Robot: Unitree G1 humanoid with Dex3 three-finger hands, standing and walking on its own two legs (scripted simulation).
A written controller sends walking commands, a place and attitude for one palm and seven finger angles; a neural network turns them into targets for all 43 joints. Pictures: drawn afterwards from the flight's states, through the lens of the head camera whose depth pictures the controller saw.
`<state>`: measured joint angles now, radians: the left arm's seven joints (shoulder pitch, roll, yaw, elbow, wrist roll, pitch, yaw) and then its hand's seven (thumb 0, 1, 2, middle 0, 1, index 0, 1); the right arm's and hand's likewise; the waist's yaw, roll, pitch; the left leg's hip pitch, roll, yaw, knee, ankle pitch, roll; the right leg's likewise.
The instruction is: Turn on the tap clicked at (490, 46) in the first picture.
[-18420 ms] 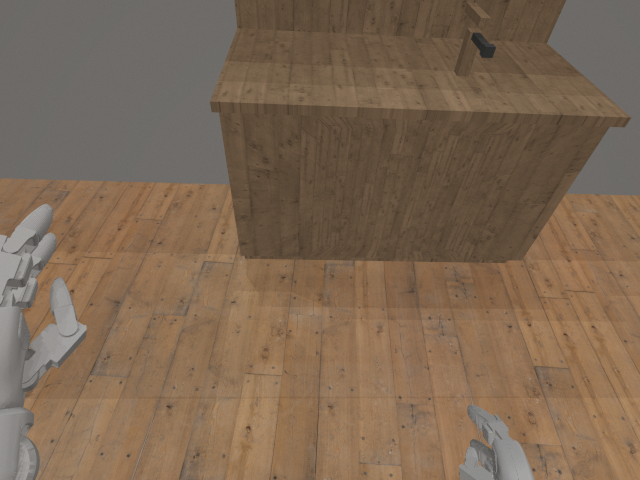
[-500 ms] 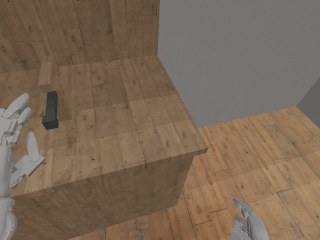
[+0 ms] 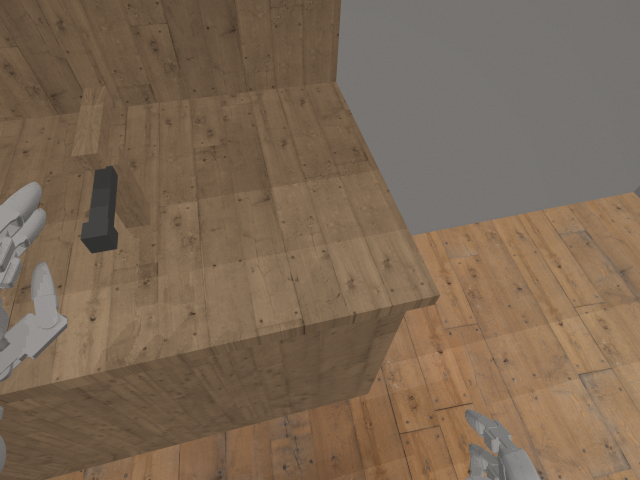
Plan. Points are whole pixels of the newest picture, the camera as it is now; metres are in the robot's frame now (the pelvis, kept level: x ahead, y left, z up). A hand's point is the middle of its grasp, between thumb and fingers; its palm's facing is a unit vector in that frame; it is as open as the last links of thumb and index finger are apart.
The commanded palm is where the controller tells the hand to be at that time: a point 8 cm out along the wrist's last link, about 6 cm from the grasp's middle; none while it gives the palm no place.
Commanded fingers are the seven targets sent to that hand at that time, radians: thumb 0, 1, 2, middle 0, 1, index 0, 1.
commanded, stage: come to a stop and stand still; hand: left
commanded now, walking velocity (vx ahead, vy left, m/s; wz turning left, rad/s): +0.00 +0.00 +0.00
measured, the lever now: (100, 236) +0.35 +0.29 +0.10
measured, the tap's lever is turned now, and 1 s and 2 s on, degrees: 0 0 0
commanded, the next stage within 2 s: look again from close up in 0.86 s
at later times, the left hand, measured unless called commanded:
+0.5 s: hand out of the picture +0.18 +0.28 +0.16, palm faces +0.41 -0.84 -0.36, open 7.4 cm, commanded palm +0.12 +0.29 +0.18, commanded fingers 0.00 0.90 0.90 -0.20 -0.30 -0.20 -0.30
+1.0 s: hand out of the picture +0.16 +0.28 +0.15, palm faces +0.38 -0.86 -0.34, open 7.4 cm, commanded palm +0.10 +0.30 +0.18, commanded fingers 0.00 0.90 0.90 -0.20 -0.30 -0.20 -0.30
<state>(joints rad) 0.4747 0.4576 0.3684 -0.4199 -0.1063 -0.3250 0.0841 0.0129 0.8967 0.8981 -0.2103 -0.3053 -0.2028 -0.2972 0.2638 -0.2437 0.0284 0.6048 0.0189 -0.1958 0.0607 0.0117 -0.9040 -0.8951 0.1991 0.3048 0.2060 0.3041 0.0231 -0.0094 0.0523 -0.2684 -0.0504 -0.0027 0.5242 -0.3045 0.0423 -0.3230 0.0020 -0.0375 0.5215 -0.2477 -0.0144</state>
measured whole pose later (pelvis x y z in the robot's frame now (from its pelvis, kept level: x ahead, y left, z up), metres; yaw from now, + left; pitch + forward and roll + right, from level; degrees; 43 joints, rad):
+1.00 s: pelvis -0.04 +0.01 +0.00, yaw +3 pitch +0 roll -1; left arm 0.44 0.42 0.35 -0.40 -0.13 -0.27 0.08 0.02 0.90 0.90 -0.21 -0.31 -0.20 -0.30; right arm 0.21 -0.21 0.02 0.62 0.05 -0.19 0.03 0.01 -0.90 -0.90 0.20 0.30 0.20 0.30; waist 0.03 -0.04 0.07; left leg -0.25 -0.08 -0.04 0.48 -0.21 0.06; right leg -0.27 -0.03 -0.08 0.44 -0.16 0.01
